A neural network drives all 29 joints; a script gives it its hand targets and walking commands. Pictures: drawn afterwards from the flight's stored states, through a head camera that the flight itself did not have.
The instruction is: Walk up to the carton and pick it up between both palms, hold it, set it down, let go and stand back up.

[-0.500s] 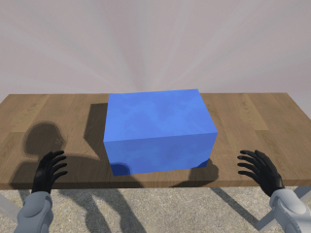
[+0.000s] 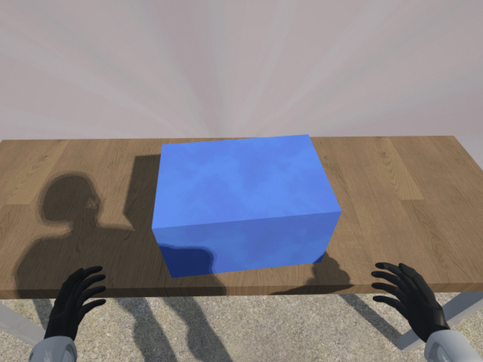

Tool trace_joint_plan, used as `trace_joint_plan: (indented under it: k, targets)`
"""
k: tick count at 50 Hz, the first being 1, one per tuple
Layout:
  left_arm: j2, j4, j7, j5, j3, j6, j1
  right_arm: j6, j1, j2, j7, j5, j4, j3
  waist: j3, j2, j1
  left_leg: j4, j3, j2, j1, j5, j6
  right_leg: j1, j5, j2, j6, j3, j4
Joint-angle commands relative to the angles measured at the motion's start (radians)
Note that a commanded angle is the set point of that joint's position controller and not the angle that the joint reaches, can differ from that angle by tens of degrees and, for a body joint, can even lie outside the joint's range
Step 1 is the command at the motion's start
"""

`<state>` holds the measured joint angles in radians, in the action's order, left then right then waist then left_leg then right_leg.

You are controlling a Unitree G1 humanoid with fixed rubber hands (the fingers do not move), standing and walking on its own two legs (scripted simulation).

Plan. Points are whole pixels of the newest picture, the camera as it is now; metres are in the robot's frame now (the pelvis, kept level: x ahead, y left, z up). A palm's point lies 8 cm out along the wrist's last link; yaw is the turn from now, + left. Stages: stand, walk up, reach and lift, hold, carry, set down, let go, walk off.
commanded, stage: set down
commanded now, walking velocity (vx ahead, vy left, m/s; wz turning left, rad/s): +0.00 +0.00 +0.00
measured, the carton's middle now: (242, 203) +0.41 +0.04 -0.01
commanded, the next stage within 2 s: let go in 1.36 s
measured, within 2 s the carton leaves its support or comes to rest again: neither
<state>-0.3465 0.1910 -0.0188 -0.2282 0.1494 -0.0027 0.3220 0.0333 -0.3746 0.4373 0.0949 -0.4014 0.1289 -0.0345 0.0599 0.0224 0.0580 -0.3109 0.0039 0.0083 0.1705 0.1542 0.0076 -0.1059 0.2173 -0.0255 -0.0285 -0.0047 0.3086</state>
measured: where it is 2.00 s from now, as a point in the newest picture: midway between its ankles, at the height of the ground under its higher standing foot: outside the picture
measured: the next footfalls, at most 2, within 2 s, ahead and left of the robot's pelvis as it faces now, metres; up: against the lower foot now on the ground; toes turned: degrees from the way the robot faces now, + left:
none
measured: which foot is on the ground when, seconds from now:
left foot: down 0.00-1.00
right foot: down 0.00-1.00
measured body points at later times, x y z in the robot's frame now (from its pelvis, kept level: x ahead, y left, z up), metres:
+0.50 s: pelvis +0.00 +0.00 +0.00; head +0.00 +0.01 +0.45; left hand +0.17 +0.29 -0.02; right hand +0.20 -0.24 -0.02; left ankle +0.00 +0.13 -0.75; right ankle -0.03 -0.10 -0.75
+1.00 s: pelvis +0.00 +0.00 +0.00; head +0.01 +0.01 +0.45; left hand +0.16 +0.28 -0.04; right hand +0.19 -0.23 -0.06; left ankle +0.00 +0.13 -0.75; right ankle -0.03 -0.10 -0.75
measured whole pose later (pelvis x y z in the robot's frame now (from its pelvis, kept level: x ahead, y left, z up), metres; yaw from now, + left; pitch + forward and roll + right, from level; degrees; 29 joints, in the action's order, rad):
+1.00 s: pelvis +0.00 +0.00 +0.00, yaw +0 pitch +1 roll +0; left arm -0.33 0.31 -0.04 -0.15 0.05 0.05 0.31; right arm 0.16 -0.26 0.28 0.04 -0.13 0.53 -0.04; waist 0.02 0.02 0.06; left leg -0.31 0.00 0.01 0.17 0.16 0.01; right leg -0.10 0.22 -0.03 -0.03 0.00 0.30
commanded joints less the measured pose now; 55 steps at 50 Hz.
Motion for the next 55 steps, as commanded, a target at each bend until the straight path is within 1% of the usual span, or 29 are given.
trace_joint_plan:
  k: [1, 3, 5, 6, 8, 9, 11, 15, 16, 17, 19, 21, 22, 24, 30, 31, 34, 35, 37, 38, 39, 40, 41, 42, 43, 44, 47, 52, 55]
  targets:
    - [-0.076, -0.168, -0.003, 0.025, 0.003, -0.066, -0.026, 0.063, 0.054, 0.036, -0.008, 0.054, -0.115, 0.054, -0.071, 0.008, 0.004, -0.010, 0.022, -0.031, -0.248, -0.244, 0.016, -0.159, -0.096, 0.018, -0.004, -0.051, -0.118]
    - [-0.099, -0.239, 0.005, 0.019, -0.006, -0.082, -0.042, 0.080, 0.056, 0.014, -0.004, 0.041, -0.128, 0.051, -0.018, -0.018, 0.010, -0.017, 0.018, -0.026, -0.256, -0.268, 0.016, -0.156, -0.120, 0.015, -0.008, -0.040, -0.094]
    - [-0.086, -0.070, -0.016, 0.031, 0.007, -0.055, -0.030, 0.059, 0.036, -0.002, -0.013, 0.068, 0.014, 0.039, -0.090, -0.026, -0.003, -0.017, 0.036, -0.037, -0.253, -0.251, 0.021, -0.157, -0.117, 0.021, -0.007, -0.045, -0.109]
    - [-0.081, -0.160, -0.004, 0.026, -0.005, -0.068, -0.068, 0.072, 0.066, 0.012, -0.017, 0.074, -0.032, 0.052, -0.051, -0.036, -0.001, -0.013, 0.025, -0.028, -0.258, -0.249, 0.024, -0.169, -0.078, 0.023, -0.005, -0.050, -0.110]
    - [-0.093, -0.031, -0.026, 0.041, -0.006, -0.045, -0.011, 0.066, 0.041, -0.037, -0.033, 0.103, 0.026, 0.017, -0.098, -0.014, -0.013, -0.021, 0.044, -0.037, -0.248, -0.236, 0.007, -0.154, -0.112, 0.039, 0.002, -0.057, -0.125]
    - [-0.082, -0.097, -0.016, 0.040, -0.009, -0.052, -0.006, 0.081, 0.041, 0.009, -0.026, 0.096, -0.011, 0.045, -0.060, -0.003, 0.000, -0.008, 0.030, -0.025, -0.254, -0.250, 0.018, -0.162, -0.111, 0.024, 0.004, -0.047, -0.109]
    - [-0.068, -0.047, -0.022, 0.062, -0.016, -0.034, 0.004, 0.070, 0.048, -0.004, -0.030, 0.107, 0.075, 0.034, -0.066, -0.053, -0.004, -0.013, 0.029, -0.020, -0.277, -0.276, 0.023, -0.139, -0.135, 0.027, -0.002, -0.060, -0.120]
    - [-0.073, -0.096, -0.019, 0.043, -0.034, -0.029, 0.000, 0.103, 0.078, 0.003, -0.037, 0.120, 0.004, 0.065, -0.028, -0.018, -0.002, -0.021, 0.027, -0.019, -0.264, -0.293, 0.018, -0.144, -0.135, 0.008, -0.003, -0.023, -0.113]
    - [-0.071, 0.043, -0.029, 0.073, -0.027, -0.003, 0.023, 0.088, 0.073, -0.008, -0.033, 0.143, 0.107, 0.050, -0.095, -0.026, -0.002, -0.018, 0.032, -0.026, -0.249, -0.259, 0.022, -0.158, -0.108, 0.010, -0.005, -0.023, -0.118]
    - [-0.073, -0.079, -0.019, 0.048, -0.033, -0.025, -0.007, 0.106, 0.096, -0.016, -0.036, 0.124, 0.007, 0.057, -0.054, -0.015, -0.009, -0.018, 0.031, -0.020, -0.267, -0.284, 0.022, -0.147, -0.127, 0.008, -0.001, -0.011, -0.109]
    - [-0.057, 0.048, -0.034, 0.074, -0.036, 0.006, 0.015, 0.082, 0.057, -0.040, -0.036, 0.146, 0.154, 0.019, -0.116, -0.037, -0.005, -0.016, 0.034, -0.028, -0.250, -0.249, 0.016, -0.154, -0.096, 0.017, -0.008, -0.030, -0.125]
    - [-0.075, -0.125, -0.005, 0.060, -0.032, -0.021, -0.023, 0.110, 0.088, -0.017, -0.023, 0.126, 0.015, 0.039, -0.024, -0.026, 0.023, -0.017, 0.030, -0.018, -0.239, -0.267, 0.017, -0.145, -0.088, 0.012, -0.006, -0.024, -0.109]
    - [-0.029, 0.108, -0.026, 0.100, -0.048, 0.036, 0.011, 0.073, 0.083, -0.039, -0.023, 0.187, 0.203, 0.025, -0.139, -0.033, -0.013, -0.003, 0.032, -0.022, -0.250, -0.205, 0.021, -0.182, -0.054, 0.015, -0.016, -0.029, -0.131]
    - [-0.058, -0.037, -0.021, 0.072, -0.029, 0.007, 0.001, 0.096, 0.087, -0.055, -0.027, 0.178, 0.075, 0.027, -0.073, -0.012, 0.016, -0.008, 0.031, -0.023, -0.237, -0.235, 0.008, -0.144, -0.102, 0.015, -0.003, -0.018, -0.110]
    - [-0.046, 0.036, -0.027, 0.074, -0.072, 0.021, -0.038, 0.095, 0.098, -0.087, -0.042, 0.207, 0.213, 0.035, -0.124, 0.016, -0.043, -0.010, 0.024, -0.020, -0.249, -0.179, 0.005, -0.180, -0.054, 0.021, -0.003, -0.016, -0.120]
    - [-0.051, 0.108, -0.032, 0.088, -0.069, 0.029, -0.065, 0.087, 0.146, -0.087, -0.040, 0.231, 0.237, 0.039, -0.133, -0.007, -0.036, 0.000, 0.032, -0.020, -0.218, -0.129, 0.007, -0.191, 0.003, 0.021, -0.007, -0.012, -0.122]
    - [-0.074, -0.016, -0.021, 0.066, -0.075, 0.022, -0.068, 0.112, 0.126, -0.088, -0.046, 0.221, 0.156, 0.044, -0.060, 0.000, -0.020, -0.014, 0.037, -0.025, -0.215, -0.179, 0.001, -0.158, -0.063, 0.026, 0.003, -0.007, -0.104]
    - [-0.038, 0.051, -0.010, 0.101, -0.074, 0.034, -0.053, 0.107, 0.145, -0.081, -0.037, 0.237, 0.241, 0.041, -0.099, -0.053, -0.011, -0.007, 0.028, -0.018, -0.250, -0.177, 0.011, -0.186, -0.052, 0.015, -0.006, 0.000, -0.104]
    - [-0.040, 0.032, -0.015, 0.084, -0.075, 0.034, -0.039, 0.130, 0.125, -0.103, -0.048, 0.241, 0.218, 0.052, -0.067, -0.008, -0.025, -0.011, 0.025, -0.016, -0.259, -0.205, 0.008, -0.175, -0.073, 0.018, -0.003, 0.004, -0.111]
    - [-0.034, 0.155, -0.029, 0.127, -0.063, 0.057, -0.057, 0.108, 0.128, -0.119, -0.053, 0.259, 0.368, 0.049, -0.150, -0.051, -0.050, -0.004, 0.026, -0.024, -0.249, -0.169, 0.011, -0.202, -0.029, 0.024, -0.003, -0.003, -0.128]
    - [-0.043, 0.075, -0.029, 0.106, -0.053, 0.041, -0.078, 0.129, 0.161, -0.127, -0.059, 0.257, 0.260, 0.028, -0.095, -0.023, -0.040, -0.014, 0.027, -0.019, -0.244, -0.198, 0.003, -0.146, -0.103, 0.032, 0.004, -0.003, -0.116]
    - [-0.006, 0.171, -0.028, 0.153, -0.058, 0.069, -0.070, 0.121, 0.158, -0.086, -0.047, 0.272, 0.395, 0.046, -0.126, -0.056, -0.043, -0.001, 0.025, -0.018, -0.269, -0.207, 0.024, -0.166, -0.072, 0.011, 0.000, 0.010, -0.120]
    - [-0.041, -0.030, -0.008, 0.110, -0.067, 0.026, -0.062, 0.154, 0.137, -0.082, -0.047, 0.237, 0.238, 0.068, -0.020, -0.038, -0.028, -0.021, 0.016, -0.013, -0.271, -0.268, 0.014, -0.136, -0.128, 0.005, -0.004, 0.018, -0.097]
    - [-0.009, 0.143, -0.024, 0.123, -0.080, 0.046, -0.037, 0.137, 0.149, -0.112, -0.054, 0.271, 0.341, 0.049, -0.091, -0.022, -0.043, -0.016, 0.026, -0.022, -0.265, -0.214, 0.017, -0.171, -0.099, 0.012, -0.001, 0.009, -0.115]
    - [-0.028, 0.051, -0.017, 0.114, -0.067, 0.034, -0.064, 0.156, 0.151, -0.111, -0.054, 0.272, 0.299, 0.054, -0.032, -0.030, -0.035, -0.028, 0.021, -0.019, -0.251, -0.212, 0.009, -0.143, -0.101, 0.014, -0.004, 0.005, -0.103]
    - [-0.016, 0.152, -0.021, 0.118, -0.077, 0.039, -0.045, 0.160, 0.148, -0.112, -0.057, 0.305, 0.350, 0.067, -0.069, 0.014, -0.047, -0.016, 0.027, -0.025, -0.259, -0.206, 0.005, -0.163, -0.120, 0.014, 0.003, 0.013, -0.106]
    - [-0.023, 0.076, -0.018, 0.113, -0.087, 0.016, -0.072, 0.188, 0.177, -0.110, -0.061, 0.269, 0.310, 0.064, -0.020, 0.000, -0.057, -0.031, 0.009, -0.016, -0.264, -0.241, 0.004, -0.134, -0.154, 0.007, 0.007, 0.025, -0.086]
    - [0.003, 0.235, -0.021, 0.160, -0.100, 0.056, -0.120, 0.168, 0.213, -0.144, -0.055, 0.308, 0.516, 0.049, -0.131, -0.044, -0.066, -0.009, 0.012, -0.008, -0.225, -0.111, 0.009, -0.210, -0.007, 0.020, -0.010, 0.011, -0.101]
    - [0.020, 0.183, -0.019, 0.147, -0.102, 0.046, -0.109, 0.203, 0.207, -0.116, -0.065, 0.337, 0.457, 0.065, -0.049, 0.018, -0.073, -0.024, 0.015, -0.014, -0.258, -0.178, 0.004, -0.164, -0.113, 0.010, -0.002, 0.005, -0.093]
